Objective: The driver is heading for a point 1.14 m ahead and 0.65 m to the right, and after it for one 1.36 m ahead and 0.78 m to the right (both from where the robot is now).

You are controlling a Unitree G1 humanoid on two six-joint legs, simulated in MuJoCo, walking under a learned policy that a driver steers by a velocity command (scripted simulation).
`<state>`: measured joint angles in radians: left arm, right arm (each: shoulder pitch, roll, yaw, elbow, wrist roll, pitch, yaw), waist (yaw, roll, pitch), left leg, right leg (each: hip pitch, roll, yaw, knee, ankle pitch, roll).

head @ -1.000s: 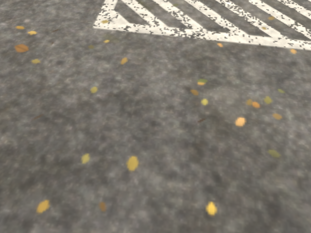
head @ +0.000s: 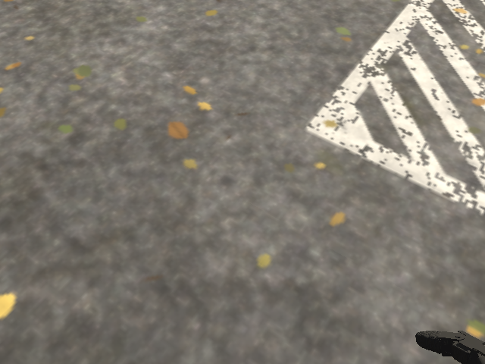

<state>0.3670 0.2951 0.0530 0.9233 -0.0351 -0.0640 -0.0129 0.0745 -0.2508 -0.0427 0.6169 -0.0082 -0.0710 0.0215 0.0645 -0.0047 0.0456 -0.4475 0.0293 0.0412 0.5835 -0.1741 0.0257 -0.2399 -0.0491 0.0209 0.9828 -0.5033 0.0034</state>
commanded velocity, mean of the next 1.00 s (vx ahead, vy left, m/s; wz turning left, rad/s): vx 0.50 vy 0.00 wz -0.52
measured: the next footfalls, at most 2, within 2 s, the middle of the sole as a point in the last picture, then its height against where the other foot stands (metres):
right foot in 0.44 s outside the picture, level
left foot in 0.94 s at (300, 273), level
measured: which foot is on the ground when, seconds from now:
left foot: down 0.00-0.46, up 0.48-0.92, down 0.94-1.00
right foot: up 0.00-0.42, down 0.44-0.94, up 0.96-1.00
